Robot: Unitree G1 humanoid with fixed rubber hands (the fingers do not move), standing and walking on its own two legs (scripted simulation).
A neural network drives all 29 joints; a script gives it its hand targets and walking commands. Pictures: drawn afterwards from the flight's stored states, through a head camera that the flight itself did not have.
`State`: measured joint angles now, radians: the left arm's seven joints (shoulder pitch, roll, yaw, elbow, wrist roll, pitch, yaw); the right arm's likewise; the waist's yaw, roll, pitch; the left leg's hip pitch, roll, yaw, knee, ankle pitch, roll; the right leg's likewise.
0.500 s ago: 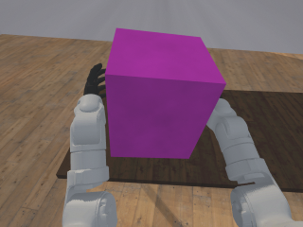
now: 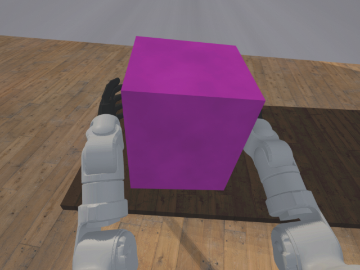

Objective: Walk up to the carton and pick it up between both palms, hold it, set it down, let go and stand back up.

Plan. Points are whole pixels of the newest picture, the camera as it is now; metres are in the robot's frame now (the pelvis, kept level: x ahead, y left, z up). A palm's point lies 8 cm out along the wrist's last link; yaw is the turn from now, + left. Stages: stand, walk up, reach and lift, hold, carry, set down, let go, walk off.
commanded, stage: hold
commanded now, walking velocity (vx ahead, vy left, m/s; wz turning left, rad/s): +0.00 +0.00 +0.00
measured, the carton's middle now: (182, 117) +0.37 +0.00 +0.20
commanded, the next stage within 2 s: none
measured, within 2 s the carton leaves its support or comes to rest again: neither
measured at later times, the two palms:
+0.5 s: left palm (108, 113) +0.36 +0.15 +0.22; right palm (250, 118) +0.37 -0.15 +0.19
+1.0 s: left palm (104, 116) +0.36 +0.16 +0.22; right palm (247, 119) +0.36 -0.14 +0.19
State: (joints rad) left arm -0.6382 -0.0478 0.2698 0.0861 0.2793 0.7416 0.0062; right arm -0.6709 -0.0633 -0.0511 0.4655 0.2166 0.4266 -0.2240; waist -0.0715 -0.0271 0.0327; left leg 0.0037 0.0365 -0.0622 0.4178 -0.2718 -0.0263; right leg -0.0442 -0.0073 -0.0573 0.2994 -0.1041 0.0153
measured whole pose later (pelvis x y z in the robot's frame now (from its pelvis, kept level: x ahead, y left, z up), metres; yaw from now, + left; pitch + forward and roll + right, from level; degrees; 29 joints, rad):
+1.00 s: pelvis +0.00 +0.01 +0.00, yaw +0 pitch -10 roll -2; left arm -0.63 -0.05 0.29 0.08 0.30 0.74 -0.02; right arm -0.68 -0.06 -0.04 0.47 0.21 0.43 -0.23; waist -0.07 -0.02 0.05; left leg 0.04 0.03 -0.06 0.40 -0.27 -0.02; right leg -0.01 -0.01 -0.05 0.29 -0.10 0.02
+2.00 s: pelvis +0.00 +0.00 +0.00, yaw +0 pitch -9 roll -2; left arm -0.64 -0.05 0.28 0.10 0.30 0.72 -0.01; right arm -0.66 -0.05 -0.06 0.47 0.20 0.41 -0.23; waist -0.08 -0.03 0.04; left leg 0.02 0.02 -0.06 0.40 -0.26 -0.02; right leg -0.03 -0.02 -0.06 0.29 -0.10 0.02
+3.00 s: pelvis +0.01 +0.01 +0.00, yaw +0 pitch -9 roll -2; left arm -0.60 -0.06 0.25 0.03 0.29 0.75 0.00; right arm -0.63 -0.08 -0.02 0.41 0.23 0.42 -0.23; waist -0.08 -0.02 0.04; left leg 0.03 0.03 -0.06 0.40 -0.27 -0.02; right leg -0.01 -0.01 -0.05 0.27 -0.10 0.02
